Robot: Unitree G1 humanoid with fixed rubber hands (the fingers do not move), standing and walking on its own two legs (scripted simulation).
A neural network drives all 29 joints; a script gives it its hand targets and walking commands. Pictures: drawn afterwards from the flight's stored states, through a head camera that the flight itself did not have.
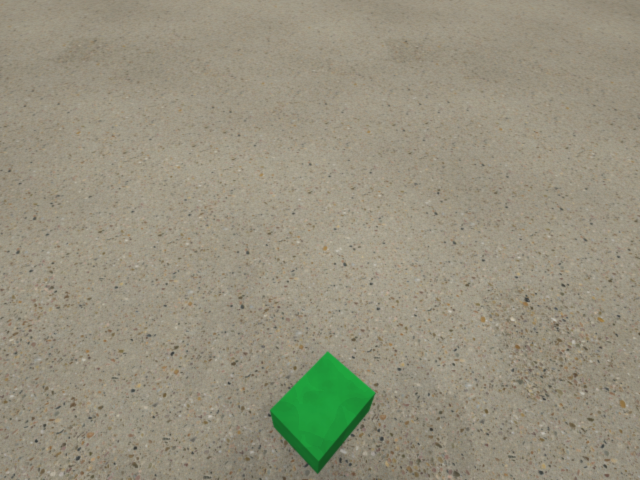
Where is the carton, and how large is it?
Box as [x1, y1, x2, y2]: [270, 352, 374, 473]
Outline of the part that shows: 328,352 270,410 274,427 317,473 368,411 374,392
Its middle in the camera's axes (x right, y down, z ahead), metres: +0.01 +0.49 +1.12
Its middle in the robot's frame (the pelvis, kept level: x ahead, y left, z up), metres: +0.43 -0.01 -0.69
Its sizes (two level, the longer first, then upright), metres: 0.233 0.180 0.154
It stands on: the floor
